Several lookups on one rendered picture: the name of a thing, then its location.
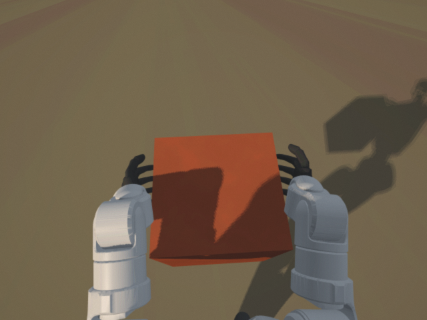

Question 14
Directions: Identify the robot right forearm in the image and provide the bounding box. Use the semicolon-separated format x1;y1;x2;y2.
284;175;358;320

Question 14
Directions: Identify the robot left forearm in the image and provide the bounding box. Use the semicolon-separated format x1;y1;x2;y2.
87;184;154;320

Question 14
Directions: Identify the robot right hand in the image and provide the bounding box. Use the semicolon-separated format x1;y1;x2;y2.
276;144;312;196

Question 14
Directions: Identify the carton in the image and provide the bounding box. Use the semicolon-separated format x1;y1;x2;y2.
149;133;293;267

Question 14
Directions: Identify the robot left hand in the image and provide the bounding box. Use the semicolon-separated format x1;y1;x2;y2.
122;154;153;202

